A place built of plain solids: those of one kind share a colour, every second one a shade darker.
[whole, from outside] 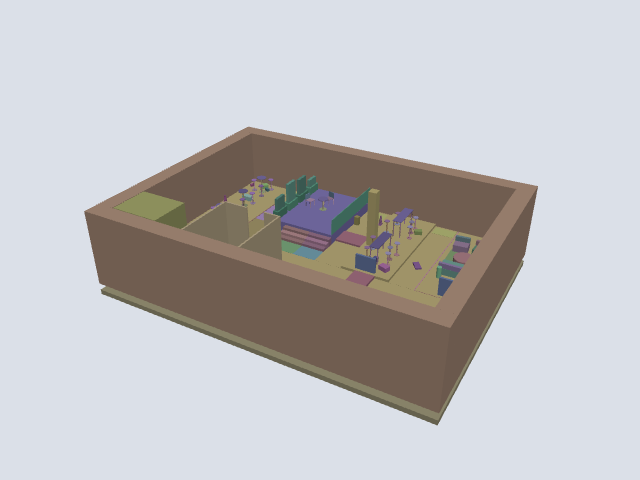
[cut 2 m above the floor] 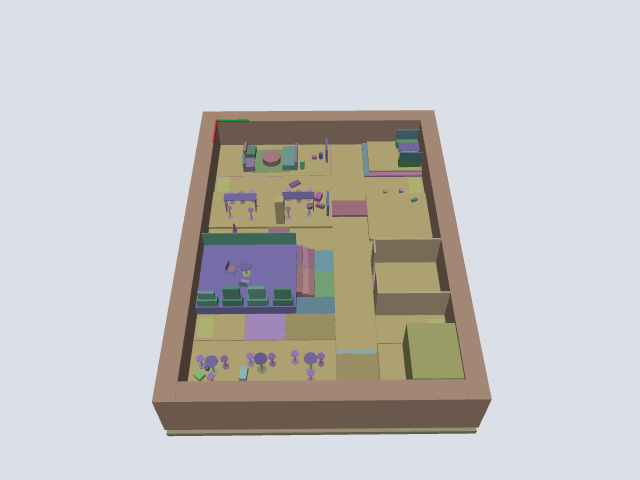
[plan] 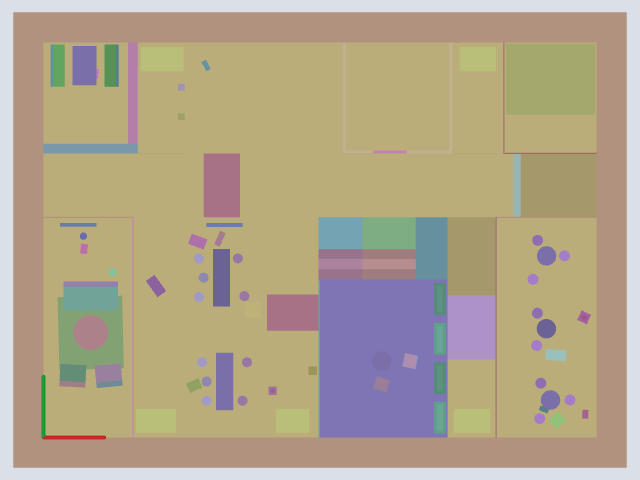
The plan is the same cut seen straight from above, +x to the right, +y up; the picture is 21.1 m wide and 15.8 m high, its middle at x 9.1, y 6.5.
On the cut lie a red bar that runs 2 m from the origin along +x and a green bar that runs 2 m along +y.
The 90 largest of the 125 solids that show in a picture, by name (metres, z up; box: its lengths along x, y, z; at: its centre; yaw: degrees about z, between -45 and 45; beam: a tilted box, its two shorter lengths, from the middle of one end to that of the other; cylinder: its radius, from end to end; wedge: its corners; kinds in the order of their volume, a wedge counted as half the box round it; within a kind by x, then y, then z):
{
 "wall_1": {"box": [1.0, 13.0, 4.6], "at": [-0.5, 6.5, 1.3]},
 "wall_2": {"box": [20.2, 1.0, 4.6], "at": [9.1, -0.5, 1.3]},
 "wall_3": {"box": [20.2, 1.0, 4.6], "at": [9.1, 13.5, 1.3]},
 "wall_4": {"box": [1.0, 13.0, 4.6], "at": [18.7, 6.5, 1.3]},
 "floor_1": {"box": [2.78, 3.33, 1.24], "at": [1.39, 11.34, -0.38]},
 "floor_2": {"box": [2.95, 7.25, 1.0], "at": [1.48, 3.62, -0.5]},
 "floor_3": {"box": [1.5, 7.25, 1.0], "at": [3.7, 3.62, -0.5]},
 "floor_4": {"box": [1.6, 3.65, 1.0], "at": [3.9, 11.18, -0.5]},
 "floor_5": {"box": [2.9, 7.25, 1.15], "at": [5.9, 3.62, -0.42]},
 "floor_6": {"box": [3.65, 3.65, 1.18], "at": [6.53, 11.18, -0.41]},
 "floor_7": {"box": [15.46, 2.1, 1.0], "at": [7.73, 8.3, -0.5]},
 "floor_8": {"box": [1.7, 7.25, 1.0], "at": [8.2, 3.62, -0.5]},
 "floor_9": {"box": [1.5, 3.65, 1.0], "at": [9.1, 11.18, -0.5]},
 "floor_10": {"box": [3.6, 3.65, 1.0], "at": [11.65, 11.18, -0.5]},
 "floor_11": {"box": [1.6, 2.58, 1.0], "at": [14.1, 1.29, -0.5]},
 "floor_12": {"box": [1.6, 2.57, 1.0], "at": [14.1, 5.96, -0.5]},
 "floor_13": {"box": [1.7, 3.65, 1.0], "at": [14.3, 11.18, -0.5]},
 "floor_14": {"box": [3.3, 7.25, 1.01], "at": [16.55, 3.62, -0.5]},
 "floor_15": {"box": [3.05, 3.65, 1.0], "at": [16.68, 11.18, -0.5]},
 "floor_16": {"box": [2.49, 2.1, 1.0], "at": [16.95, 8.3, -0.5]},
 "floor_base_1": {"box": [20.2, 15.0, 0.3], "at": [9.1, 6.5, -1.57]},
 "floor_deck_1": {"box": [4.25, 5.21, 1.62], "at": [11.18, 2.6, -0.19]},
 "core_1": {"box": [2.94, 2.34, 3.6], "at": [16.69, 11.79, 1.8]},
 "floor_fore_1": {"box": [1.45, 2.04, 1.0], "at": [9.78, 6.23, -0.5]},
 "floor_fore_2": {"box": [1.05, 2.04, 1.0], "at": [12.78, 6.23, -0.5]},
 "part_1": {"box": [0.1, 3.55, 3.65], "at": [9.9, 11.22, 1.77]},
 "part_2": {"box": [1.0, 0.1, 3.65], "at": [10.35, 9.4, 1.77]},
 "part_3": {"box": [1.5, 0.1, 3.65], "at": [12.7, 9.4, 1.77]},
 "part_4": {"box": [0.1, 3.55, 3.65], "at": [13.4, 11.22, 1.77]},
 "floor_bed_cover_1": {"box": [1.6, 2.1, 0.7], "at": [14.1, 3.63, -0.35]},
 "step_tread_1": {"box": [1.75, 0.33, 1.47], "at": [11.38, 5.38, -0.27]},
 "step_tread_2": {"box": [1.75, 0.33, 1.31], "at": [11.38, 5.71, -0.34]},
 "step_tread_3": {"box": [1.75, 0.33, 1.16], "at": [11.38, 6.04, -0.42]},
 "floor_before_steps_1": {"box": [1.75, 1.05, 1.0], "at": [11.38, 6.72, -0.5]},
 "step_terE_tread_1": {"box": [0.32, 3.33, 1.12], "at": [2.94, 11.34, -0.44]},
 "step_terS_tread_1": {"box": [3.1, 0.32, 1.12], "at": [1.55, 9.51, -0.44]},
 "column_asa_1": {"box": [0.5, 0.5, 3.45], "at": [6.89, 4.2, 1.88]},
 "step_hump_1": {"box": [1.2, 2.1, 0.2], "at": [5.87, 8.3, 0.05]},
 "step_hump_2": {"box": [1.7, 1.2, 0.17], "at": [8.2, 4.11, 0.04]},
 "edgeE_1": {"box": [0.39, 1.05, 0.5], "at": [13.04, 0.65, 0.87]},
 "edgeE_2": {"box": [0.39, 1.05, 0.5], "at": [13.04, 1.95, 0.87]},
 "edgeE_3": {"box": [0.39, 1.05, 0.5], "at": [13.04, 3.26, 0.87]},
 "edgeE_4": {"box": [0.39, 1.05, 0.5], "at": [13.04, 4.56, 0.87]},
 "sofa_seat_1": {"box": [1.8, 0.96, 0.42], "at": [1.55, 4.66, 0.23]},
 "edgeE_plant_1": {"box": [0.19, 0.85, 0.51], "at": [13.04, 0.65, 1.38]},
 "edgeE_plant_2": {"box": [0.19, 0.85, 1.06], "at": [13.04, 1.95, 1.65]},
 "edgeE_plant_3": {"box": [0.19, 0.85, 1.26], "at": [13.04, 3.26, 1.75]},
 "edgeE_plant_4": {"box": [0.19, 0.85, 0.81], "at": [13.04, 4.56, 1.52]},
 "bench_seat_1": {"box": [0.47, 1.4, 0.44], "at": [0.46, 12.24, 0.46]},
 "bench_seat_2": {"box": [0.47, 1.4, 0.44], "at": [2.24, 12.24, 0.46]},
 "step_front_1": {"box": [1.45, 0.33, 0.52], "at": [9.78, 5.38, 0.21]},
 "step_front_2": {"box": [1.45, 0.33, 0.36], "at": [9.78, 5.71, 0.13]},
 "step_front_3": {"box": [1.45, 0.33, 0.2], "at": [9.78, 6.04, 0.05]},
 "floor_gap_cover_1": {"box": [0.25, 2.1, 0.9], "at": [15.59, 8.3, -0.45]},
 "low_1": {"cylinder": 0.57, "from": [1.55, 3.45, 0.02], "to": [1.55, 3.45, 0.42]},
 "low_rug_1": {"box": [2.13, 2.4, 0.06], "at": [1.55, 3.45, -0.01], "yaw": 1.4},
 "screenN_1": {"box": [1.2, 0.13, 1.08], "at": [1.14, 7.0, 0.54]},
 "screenN_2": {"box": [1.2, 0.13, 0.91], "at": [5.96, 7.0, 0.6]},
 "low_mat_1": {"box": [1.32, 0.8, 0.06], "at": [3.7, 0.55, -0.02]},
 "low_mat_2": {"box": [1.42, 0.8, 0.06], "at": [3.9, 12.45, -0.02]},
 "low_mat_3": {"box": [1.1, 0.8, 0.06], "at": [8.2, 0.55, -0.02]},
 "low_mat_4": {"box": [1.2, 0.8, 0.06], "at": [14.1, 0.55, -0.02]},
 "low_mat_5": {"box": [1.2, 0.8, 0.06], "at": [14.3, 12.45, -0.02]},
 "arm3a_seat_1": {"box": [0.86, 0.74, 0.42], "at": [0.96, 2.03, 0.23], "yaw": -3.1},
 "arm3b_seat_1": {"box": [0.86, 0.74, 0.42], "at": [2.14, 2.03, 0.23], "yaw": 5.6},
 "bench_back_1": {"box": [0.1, 1.4, 0.76], "at": [0.28, 12.24, 1.06]},
 "bench_back_2": {"box": [0.1, 1.4, 0.76], "at": [2.42, 12.24, 1.06]},
 "rail_1": {"box": [0.04, 5.17, 0.98], "at": [9.07, 2.58, 1.11]},
 "top_1": {"box": [0.79, 1.3, 0.034], "at": [1.35, 12.24, 0.95]},
 "top_2": {"box": [0.57, 1.9, 0.042], "at": [5.86, 5.26, 1.22]},
 "top_3": {"box": [0.57, 1.9, 0.042], "at": [5.96, 1.84, 1.22]},
 "top_4": {"cylinder": 0.33, "from": [11.12, 2.51, 1.32], "to": [11.12, 2.51, 1.37]},
 "sofa_back_1": {"box": [1.8, 0.18, 0.29], "at": [1.55, 5.05, 0.58]},
 "crate_1": {"box": [0.68, 0.36, 0.3], "at": [16.86, 2.71, 0.16], "yaw": -4.5},
 "carton_1": {"box": [0.55, 0.36, 0.27], "at": [5.08, 6.45, 0.28], "yaw": -20.4},
 "arm3a_back_1": {"box": [0.86, 0.18, 0.29], "at": [0.95, 1.75, 0.58], "yaw": -3.1},
 "arm3b_back_1": {"box": [0.86, 0.18, 0.29], "at": [2.17, 1.75, 0.58], "yaw": 5.6},
 "edge_backpack_1": {"box": [0.28, 0.28, 0.54], "at": [8.86, 2.2, 0.27]},
 "step_stool_1": {"box": [0.39, 0.44, 0.24], "at": [16.91, 0.57, 0.13], "yaw": -42.3},
 "bin_1": {"cylinder": 0.14, "from": [2.28, 5.44, 0.0], "to": [2.28, 5.44, 0.66]},
 "tray_stack_1": {"box": [0.45, 0.34, 0.24], "at": [4.96, 1.71, 0.27], "yaw": 24.3},
 "inway_carton_folded_1": {"box": [0.35, 0.66, 0.14], "at": [3.7, 4.99, 0.02], "yaw": 35.5},
 "toolbox_1": {"box": [0.2, 0.49, 0.26], "at": [5.81, 6.54, 0.28], "yaw": -23.8},
 "cable_reel_1": {"cylinder": 0.12, "from": [1.31, 6.62, 0.0], "to": [1.31, 6.62, 0.39]},
 "low_stripE_1": {"box": [0.04, 7.25, 0.06], "at": [2.95, 3.62, -0.02]},
 "low_stripW_1": {"box": [0.04, 7.25, 0.06], "at": [14.9, 3.62, -0.01]},
 "edge_carton_1": {"box": [0.23, 0.23, 0.3], "at": [4.54, 11.53, 0.15]},
 "book_pile_1": {"box": [0.23, 0.32, 0.18], "at": [1.33, 6.21, 0.09], "yaw": -6.6},
 "edge_crate_1": {"box": [0.23, 0.23, 0.24], "at": [4.54, 10.56, 0.12]},
 "foot_1": {"cylinder": 0.23, "from": [11.12, 2.51, 0.57], "to": [11.12, 2.51, 0.64]}
}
